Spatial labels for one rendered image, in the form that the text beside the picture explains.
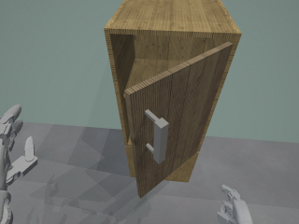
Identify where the handle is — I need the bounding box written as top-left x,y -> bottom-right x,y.
145,109 -> 169,164

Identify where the robot right hand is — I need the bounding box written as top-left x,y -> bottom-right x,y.
217,185 -> 254,224

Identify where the robot left hand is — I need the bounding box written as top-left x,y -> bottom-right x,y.
0,104 -> 38,191

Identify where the cupboard door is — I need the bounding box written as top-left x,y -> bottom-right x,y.
124,41 -> 234,199

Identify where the robot left forearm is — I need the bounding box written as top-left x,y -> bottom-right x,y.
0,190 -> 13,224

